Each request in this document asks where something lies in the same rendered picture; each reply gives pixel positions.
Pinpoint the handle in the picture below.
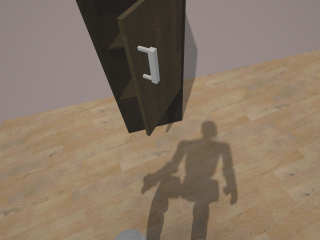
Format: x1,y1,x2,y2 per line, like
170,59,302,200
137,46,160,84

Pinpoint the cupboard door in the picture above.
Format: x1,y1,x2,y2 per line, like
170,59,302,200
117,0,183,136

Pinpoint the left robot thigh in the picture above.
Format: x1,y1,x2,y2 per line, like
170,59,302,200
114,229,146,240

